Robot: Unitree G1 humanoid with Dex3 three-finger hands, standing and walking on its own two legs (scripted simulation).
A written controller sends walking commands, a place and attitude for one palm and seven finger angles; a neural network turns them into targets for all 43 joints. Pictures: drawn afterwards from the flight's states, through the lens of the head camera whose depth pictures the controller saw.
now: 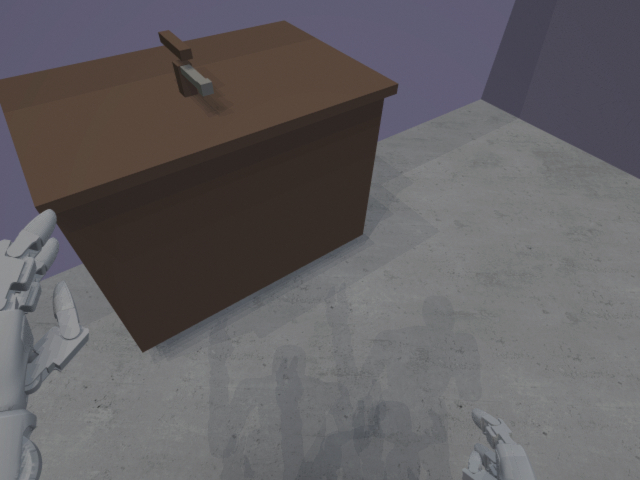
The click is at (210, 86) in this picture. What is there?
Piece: tap's lever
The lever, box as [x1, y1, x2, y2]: [196, 78, 213, 95]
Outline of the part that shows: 207,78 196,81 198,90 202,95 213,93 211,81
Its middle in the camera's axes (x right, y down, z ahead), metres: -0.27 -0.35 +0.90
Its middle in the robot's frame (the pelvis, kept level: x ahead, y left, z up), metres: +0.91 +0.32 +0.05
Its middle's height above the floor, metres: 0.82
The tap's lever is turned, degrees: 0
